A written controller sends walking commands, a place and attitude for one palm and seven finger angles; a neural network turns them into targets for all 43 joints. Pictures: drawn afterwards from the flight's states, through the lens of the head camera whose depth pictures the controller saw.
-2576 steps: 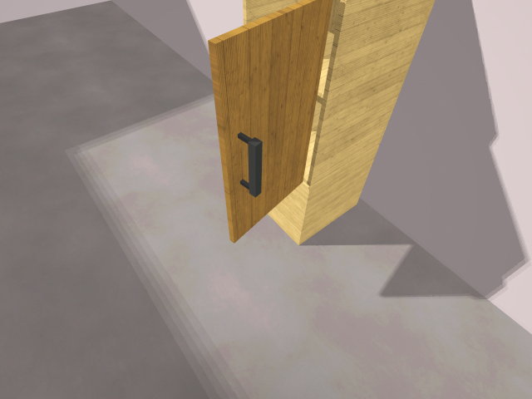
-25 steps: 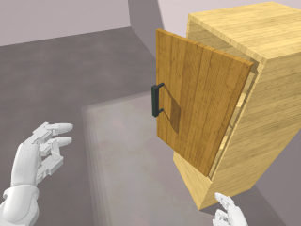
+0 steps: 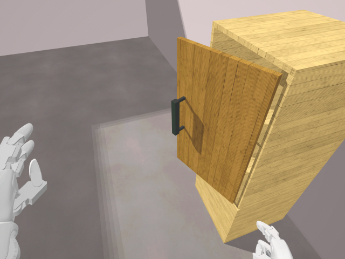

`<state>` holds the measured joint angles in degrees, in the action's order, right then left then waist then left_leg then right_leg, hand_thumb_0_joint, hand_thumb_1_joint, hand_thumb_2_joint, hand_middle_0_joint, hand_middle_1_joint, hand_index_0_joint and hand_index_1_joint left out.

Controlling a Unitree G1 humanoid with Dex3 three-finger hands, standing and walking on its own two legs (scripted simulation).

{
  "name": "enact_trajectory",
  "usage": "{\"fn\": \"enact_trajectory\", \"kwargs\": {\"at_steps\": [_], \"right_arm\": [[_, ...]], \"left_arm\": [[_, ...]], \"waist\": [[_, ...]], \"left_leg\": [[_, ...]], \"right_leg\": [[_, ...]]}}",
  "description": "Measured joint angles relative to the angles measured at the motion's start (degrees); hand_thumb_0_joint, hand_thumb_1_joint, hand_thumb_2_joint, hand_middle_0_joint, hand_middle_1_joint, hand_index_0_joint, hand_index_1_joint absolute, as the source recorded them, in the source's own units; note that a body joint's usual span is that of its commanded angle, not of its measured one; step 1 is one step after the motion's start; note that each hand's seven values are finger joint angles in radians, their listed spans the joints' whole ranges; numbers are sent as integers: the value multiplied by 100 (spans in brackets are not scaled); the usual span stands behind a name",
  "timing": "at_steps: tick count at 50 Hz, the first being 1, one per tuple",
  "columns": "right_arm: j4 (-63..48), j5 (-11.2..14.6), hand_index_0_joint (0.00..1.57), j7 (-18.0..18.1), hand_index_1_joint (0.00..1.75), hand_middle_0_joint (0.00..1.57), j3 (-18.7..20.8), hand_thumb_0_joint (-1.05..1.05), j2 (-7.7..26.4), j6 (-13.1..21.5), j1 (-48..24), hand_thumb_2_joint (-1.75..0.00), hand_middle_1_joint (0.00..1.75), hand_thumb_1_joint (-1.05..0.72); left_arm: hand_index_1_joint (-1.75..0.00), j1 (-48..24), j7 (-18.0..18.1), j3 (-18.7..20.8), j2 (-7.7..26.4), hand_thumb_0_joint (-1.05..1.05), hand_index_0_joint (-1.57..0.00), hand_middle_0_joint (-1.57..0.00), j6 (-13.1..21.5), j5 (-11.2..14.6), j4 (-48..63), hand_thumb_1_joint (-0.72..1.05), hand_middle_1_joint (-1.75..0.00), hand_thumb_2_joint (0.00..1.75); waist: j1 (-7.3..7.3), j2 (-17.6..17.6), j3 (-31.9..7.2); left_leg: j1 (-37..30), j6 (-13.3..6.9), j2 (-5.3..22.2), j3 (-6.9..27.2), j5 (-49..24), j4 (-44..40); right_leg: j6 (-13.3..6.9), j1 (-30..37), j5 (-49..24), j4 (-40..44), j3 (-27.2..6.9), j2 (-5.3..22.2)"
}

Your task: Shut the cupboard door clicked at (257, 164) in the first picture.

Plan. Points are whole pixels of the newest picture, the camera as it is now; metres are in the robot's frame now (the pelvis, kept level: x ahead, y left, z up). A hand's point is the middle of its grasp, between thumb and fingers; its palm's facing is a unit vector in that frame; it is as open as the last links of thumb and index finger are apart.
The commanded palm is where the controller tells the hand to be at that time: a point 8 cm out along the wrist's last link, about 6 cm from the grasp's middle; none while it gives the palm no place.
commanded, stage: step back with the hand held close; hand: left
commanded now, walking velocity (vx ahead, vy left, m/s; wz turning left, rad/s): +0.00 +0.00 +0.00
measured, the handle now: (179, 116) +0.65 +0.05 -0.04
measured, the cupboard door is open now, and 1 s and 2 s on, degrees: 22 22 22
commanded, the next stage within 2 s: stop stepping back and stand still in 1.58 s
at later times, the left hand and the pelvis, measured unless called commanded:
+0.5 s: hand (42, 180) +0.20 +0.26 +0.16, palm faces +0.35 -0.78 -0.52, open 7.4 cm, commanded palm +0.13 +0.30 +0.17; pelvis -0.01 +0.01 -0.01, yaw -1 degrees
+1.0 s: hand (8, 214) +0.13 +0.28 +0.16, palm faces +0.47 -0.76 -0.45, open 7.4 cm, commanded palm +0.07 +0.31 +0.17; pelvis -0.08 +0.01 -0.02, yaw -1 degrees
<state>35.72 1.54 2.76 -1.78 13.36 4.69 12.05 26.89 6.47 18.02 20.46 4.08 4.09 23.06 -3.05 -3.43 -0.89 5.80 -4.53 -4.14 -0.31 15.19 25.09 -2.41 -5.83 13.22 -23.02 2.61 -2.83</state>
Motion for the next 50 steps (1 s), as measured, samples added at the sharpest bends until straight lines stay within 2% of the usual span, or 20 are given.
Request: {"fn": "enact_trajectory", "kwargs": {"at_steps": [7,12,17,20,25,29,38,44,50], "right_arm": [[-5,4,20,-35,30,21,14,2,-25,-66,-64,-89,30,-91],[-90,-7,20,-54,30,21,75,2,35,-254,-75,-89,30,-91],[-91,-13,20,8,30,21,203,2,168,-418,-67,-89,30,-91],[-158,-10,20,78,30,21,258,2,203,-528,-63,-89,30,-91],[-324,2,20,130,30,20,293,2,156,-696,-121,-89,30,-91],[-425,13,20,126,30,20,256,2,89,-758,-147,-89,30,-91],[-481,-42,20,164,30,21,151,1,62,-658,39,-89,30,-91],[-431,-111,20,168,30,21,137,2,51,-517,150,-89,30,-90],[-372,-129,20,90,30,21,143,2,30,-460,192,-89,30,-90]], "left_arm": [[-30,-19,-54,188,74,1,-21,-22,103,70,-100,89,-30,90],[-30,69,-45,379,66,1,-21,-21,360,20,-262,89,-30,90],[-30,283,6,275,25,1,-21,-21,472,-15,-7,89,-30,90],[-30,401,7,284,156,1,-21,-21,481,-20,211,89,-30,90],[-30,437,28,555,515,1,-21,-22,506,1,351,89,-30,89],[-30,438,62,688,615,1,-21,-22,520,10,317,89,-30,89],[-30,492,94,580,390,1,-21,-22,575,-194,442,89,-30,89],[-30,255,152,721,353,1,-21,-22,723,-324,536,89,-30,89],[-30,11,193,792,311,1,-21,-22,836,-408,436,89,-30,90]], "waist": [[28,-97,35],[150,-150,-49],[227,-77,-24],[265,-3,-3],[333,77,10],[371,142,-17],[316,304,-48],[244,363,3],[302,346,-4]], "left_leg": [[-4,23,29,-28,-34,-53],[508,33,117,42,85,316],[775,-7,57,-12,137,469],[840,-40,-12,-91,118,469],[991,-82,-55,-203,82,545],[1140,-109,-51,-266,30,617],[1478,-178,-21,-259,-35,929],[1625,-188,-7,-253,-17,1186],[1811,-167,68,-286,143,1481]], "right_leg": [[-26,-14,-34,35,-29,-28],[-61,-358,-70,3,62,-115],[-19,-711,52,-318,29,-46],[32,-886,132,-538,-40,30],[80,-1123,147,-762,-135,80],[102,-1288,78,-845,-181,82],[139,-1548,-65,-1007,-130,71],[159,-1669,-64,-1221,-93,72],[106,-1793,-69,-1377,-46,50]]}}
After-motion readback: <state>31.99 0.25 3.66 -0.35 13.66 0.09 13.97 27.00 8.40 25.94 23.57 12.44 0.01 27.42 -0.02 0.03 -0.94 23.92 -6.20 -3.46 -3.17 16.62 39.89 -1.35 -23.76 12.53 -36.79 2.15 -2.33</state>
